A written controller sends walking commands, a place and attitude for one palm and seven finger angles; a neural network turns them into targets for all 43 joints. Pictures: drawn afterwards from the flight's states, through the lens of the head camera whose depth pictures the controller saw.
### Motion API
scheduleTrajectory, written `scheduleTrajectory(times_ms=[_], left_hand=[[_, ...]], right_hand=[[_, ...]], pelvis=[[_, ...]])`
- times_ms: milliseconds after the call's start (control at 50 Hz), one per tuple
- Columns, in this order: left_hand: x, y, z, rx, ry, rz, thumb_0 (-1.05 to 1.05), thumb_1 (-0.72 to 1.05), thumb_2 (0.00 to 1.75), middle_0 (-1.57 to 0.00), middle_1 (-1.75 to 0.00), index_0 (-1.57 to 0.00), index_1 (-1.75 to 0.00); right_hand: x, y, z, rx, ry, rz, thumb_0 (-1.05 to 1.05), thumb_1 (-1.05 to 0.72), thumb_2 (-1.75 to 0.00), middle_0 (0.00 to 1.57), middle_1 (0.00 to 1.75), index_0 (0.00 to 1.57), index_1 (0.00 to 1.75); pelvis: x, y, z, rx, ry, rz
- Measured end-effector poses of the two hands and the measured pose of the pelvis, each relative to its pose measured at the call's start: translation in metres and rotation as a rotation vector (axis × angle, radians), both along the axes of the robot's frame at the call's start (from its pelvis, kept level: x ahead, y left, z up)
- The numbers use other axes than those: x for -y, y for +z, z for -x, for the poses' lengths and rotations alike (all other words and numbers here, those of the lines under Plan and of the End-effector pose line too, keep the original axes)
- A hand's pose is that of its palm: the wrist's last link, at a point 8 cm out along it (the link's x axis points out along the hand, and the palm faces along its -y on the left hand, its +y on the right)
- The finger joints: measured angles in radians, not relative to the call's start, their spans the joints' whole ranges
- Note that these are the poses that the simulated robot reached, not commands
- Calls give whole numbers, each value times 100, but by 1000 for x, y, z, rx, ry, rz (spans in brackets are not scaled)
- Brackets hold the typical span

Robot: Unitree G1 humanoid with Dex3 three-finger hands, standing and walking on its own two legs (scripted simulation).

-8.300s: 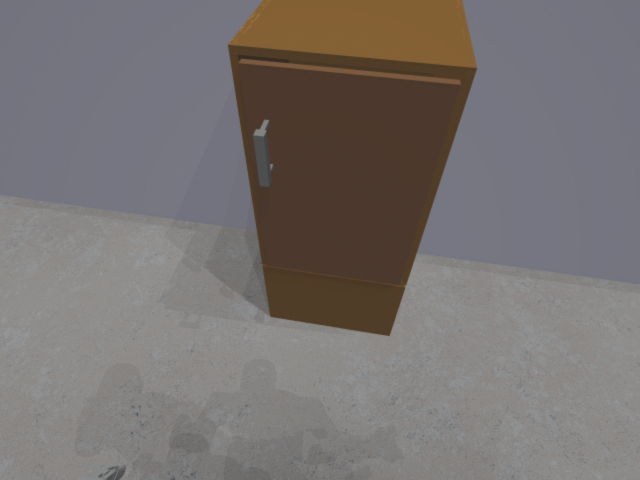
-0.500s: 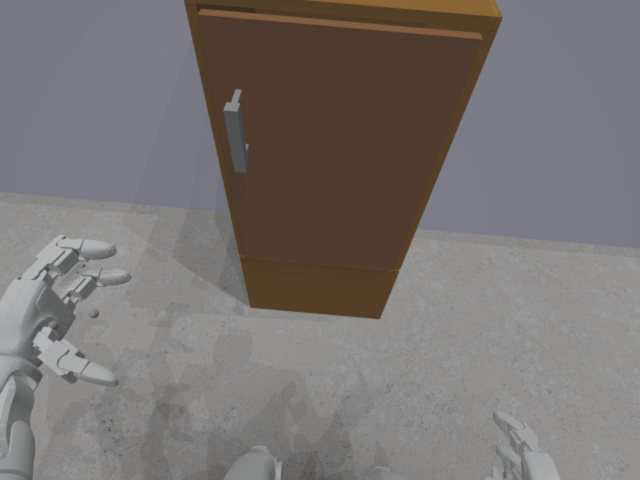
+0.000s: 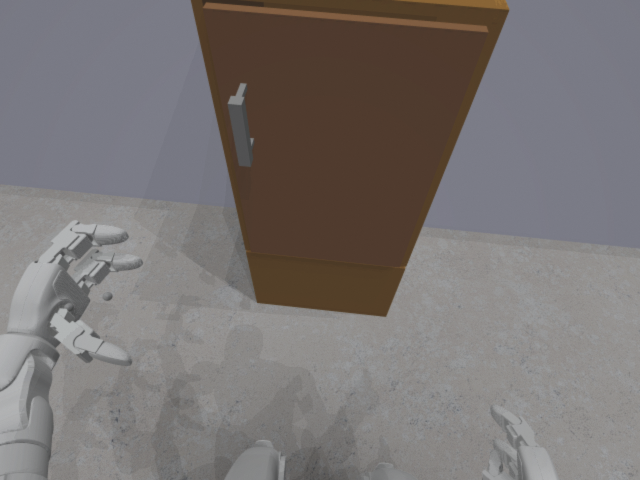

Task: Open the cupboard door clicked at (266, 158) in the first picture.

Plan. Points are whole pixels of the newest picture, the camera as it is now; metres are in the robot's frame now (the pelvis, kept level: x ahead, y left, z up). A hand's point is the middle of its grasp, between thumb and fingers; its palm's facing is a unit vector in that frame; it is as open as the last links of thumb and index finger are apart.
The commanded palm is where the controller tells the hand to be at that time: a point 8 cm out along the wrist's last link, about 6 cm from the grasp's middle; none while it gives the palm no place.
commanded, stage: move the hooked fingers beside the handle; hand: left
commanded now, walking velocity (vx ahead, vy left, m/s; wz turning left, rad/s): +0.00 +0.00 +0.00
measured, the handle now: (244, 126) +0.63 +0.16 +0.05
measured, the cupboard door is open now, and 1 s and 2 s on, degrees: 0 0 0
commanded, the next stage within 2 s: none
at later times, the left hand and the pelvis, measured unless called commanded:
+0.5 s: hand (146, 229) +0.40 +0.25 +0.06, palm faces -0.06 -1.00 -0.01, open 14.0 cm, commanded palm +0.39 +0.30 +0.06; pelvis +0.01 +0.01 -0.01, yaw -2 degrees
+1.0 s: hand (177, 180) +0.50 +0.24 +0.06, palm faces -0.06 -1.00 +0.00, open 14.0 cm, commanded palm +0.49 +0.28 +0.05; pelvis +0.00 +0.01 -0.02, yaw -3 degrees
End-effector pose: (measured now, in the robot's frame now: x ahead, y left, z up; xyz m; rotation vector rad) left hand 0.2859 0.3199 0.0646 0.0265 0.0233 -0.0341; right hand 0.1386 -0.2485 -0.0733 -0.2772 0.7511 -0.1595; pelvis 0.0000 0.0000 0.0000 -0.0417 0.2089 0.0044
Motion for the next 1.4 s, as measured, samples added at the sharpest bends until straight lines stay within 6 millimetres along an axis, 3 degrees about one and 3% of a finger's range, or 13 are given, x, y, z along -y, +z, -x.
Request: scheduleTrajectory(times_ms=[220, 520, 820, 1400], left_hand=[[12, 1, -54, -5, -29, 6, -1, -50, 30, -30, -120, -30, -120], [13, -5, -105, -9, -22, 14, -1, -50, 30, -30, -120, -30, -120], [17, -6, -159, -15, -23, 24, -1, -50, 30, -30, -120, -30, -120], [43, -6, -269, -25, -11, 26, -1, -50, 30, -30, -120, -30, -120]], right_hand=[[8, -8, 22, -80, -58, 9, 1, -90, -90, 21, 30, 20, 30], [13, -21, 66, -271, -136, 23, 1, -91, -90, 21, 30, 20, 30], [8, -31, 95, -394, -183, 31, 1, -91, -90, 21, 30, 20, 30], [-6, -37, 183, -697, -311, 37, 0, -91, -90, 21, 30, 20, 30]], pelvis=[[-1, -2, -2, -28, -16, -3], [-6, -6, -7, -73, -28, 1], [-12, -15, -5, -122, -39, 11], [-15, -33, -6, -259, -61, 37]])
